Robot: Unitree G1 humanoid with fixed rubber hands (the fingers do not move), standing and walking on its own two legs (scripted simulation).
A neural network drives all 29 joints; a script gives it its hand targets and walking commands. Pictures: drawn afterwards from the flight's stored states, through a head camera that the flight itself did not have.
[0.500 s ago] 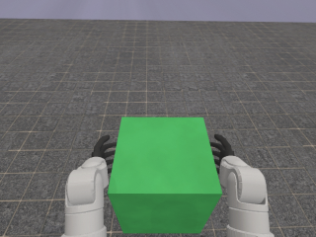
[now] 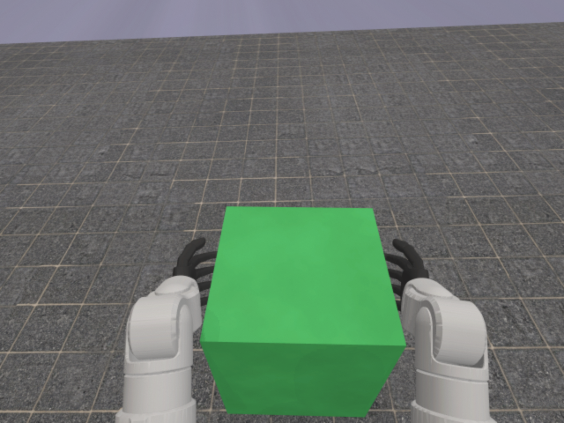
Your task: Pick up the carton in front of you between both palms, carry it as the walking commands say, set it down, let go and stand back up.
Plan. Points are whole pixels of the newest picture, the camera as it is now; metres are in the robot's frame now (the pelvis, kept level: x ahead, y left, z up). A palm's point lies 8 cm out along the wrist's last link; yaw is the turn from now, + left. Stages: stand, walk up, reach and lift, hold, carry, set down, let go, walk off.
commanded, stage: carry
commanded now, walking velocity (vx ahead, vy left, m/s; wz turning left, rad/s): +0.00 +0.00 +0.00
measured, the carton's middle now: (297, 314) +0.27 +0.00 +0.01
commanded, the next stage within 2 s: none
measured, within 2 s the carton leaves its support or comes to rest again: neither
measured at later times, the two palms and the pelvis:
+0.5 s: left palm (166, 299) +0.26 +0.17 +0.09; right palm (394, 292) +0.26 -0.13 +0.09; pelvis +0.00 +0.01 -0.01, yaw +1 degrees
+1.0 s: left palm (163, 330) +0.23 +0.17 +0.06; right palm (393, 324) +0.23 -0.13 +0.06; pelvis -0.04 +0.02 +0.00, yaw +1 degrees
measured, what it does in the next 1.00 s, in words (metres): stands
